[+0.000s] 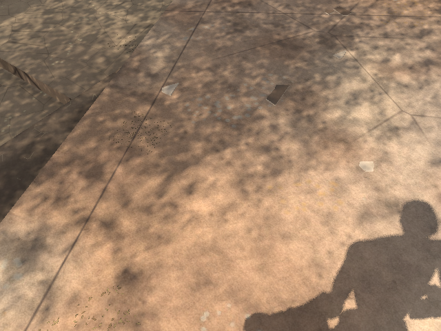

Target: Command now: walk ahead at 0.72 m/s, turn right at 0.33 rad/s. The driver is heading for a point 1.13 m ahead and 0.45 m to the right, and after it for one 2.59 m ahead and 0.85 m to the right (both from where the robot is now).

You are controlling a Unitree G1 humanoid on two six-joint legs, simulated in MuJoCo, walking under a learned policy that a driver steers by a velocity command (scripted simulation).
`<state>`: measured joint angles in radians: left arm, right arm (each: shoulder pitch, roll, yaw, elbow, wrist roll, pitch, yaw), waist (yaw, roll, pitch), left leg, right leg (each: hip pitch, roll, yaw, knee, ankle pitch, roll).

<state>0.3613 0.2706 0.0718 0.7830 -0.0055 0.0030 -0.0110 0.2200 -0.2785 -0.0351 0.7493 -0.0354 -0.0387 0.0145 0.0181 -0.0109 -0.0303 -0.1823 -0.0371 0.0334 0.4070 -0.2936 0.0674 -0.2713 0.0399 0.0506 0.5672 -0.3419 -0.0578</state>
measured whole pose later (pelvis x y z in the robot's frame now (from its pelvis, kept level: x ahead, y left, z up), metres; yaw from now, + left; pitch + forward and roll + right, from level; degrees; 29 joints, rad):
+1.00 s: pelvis +0.70 -0.27 -0.01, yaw -44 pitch +2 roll +1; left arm 0.28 0.34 0.06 0.81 0.00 -0.05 0.01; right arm 0.15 -0.27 -0.01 0.71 -0.04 -0.10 0.01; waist 0.02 -0.02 0.10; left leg -0.42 0.01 0.04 0.53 -0.11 0.01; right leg -0.33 0.13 0.11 1.30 -0.43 -0.05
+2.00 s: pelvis +0.99 -0.36 +0.00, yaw -1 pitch +3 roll -1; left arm 0.07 0.28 0.02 0.64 0.04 -0.02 -0.05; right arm 0.51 -0.26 -0.04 0.78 -0.01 -0.04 0.02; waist -0.10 -0.03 -0.02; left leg 0.00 -0.09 -0.13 0.29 -0.34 0.11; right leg -0.72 -0.07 0.02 0.87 -0.11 0.07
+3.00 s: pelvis +1.85 -0.43 -0.04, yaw -30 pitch +1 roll +3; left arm -0.02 0.32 0.02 0.62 0.02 -0.02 -0.08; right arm 0.52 -0.27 -0.04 0.90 -0.04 -0.06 -0.02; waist -0.05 -0.04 0.04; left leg 0.21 0.05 0.30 0.61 -0.40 -0.06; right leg -0.58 0.05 -0.15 0.70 -0.16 -0.21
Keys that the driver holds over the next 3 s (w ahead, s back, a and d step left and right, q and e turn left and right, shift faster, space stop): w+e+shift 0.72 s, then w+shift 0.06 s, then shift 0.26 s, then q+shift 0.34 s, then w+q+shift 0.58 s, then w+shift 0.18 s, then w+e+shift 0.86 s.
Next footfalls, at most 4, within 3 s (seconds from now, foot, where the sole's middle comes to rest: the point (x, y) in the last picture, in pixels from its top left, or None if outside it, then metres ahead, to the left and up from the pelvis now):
0.44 right None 0.40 -0.16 -0.77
0.88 left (310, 232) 0.87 -0.27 -0.77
1.28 right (384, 244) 0.83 -0.52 -0.77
1.74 left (312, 224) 0.91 -0.28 -0.77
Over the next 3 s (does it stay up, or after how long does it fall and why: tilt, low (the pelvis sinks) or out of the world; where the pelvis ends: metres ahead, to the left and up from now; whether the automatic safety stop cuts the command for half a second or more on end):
stays up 1.85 -0.43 -0.04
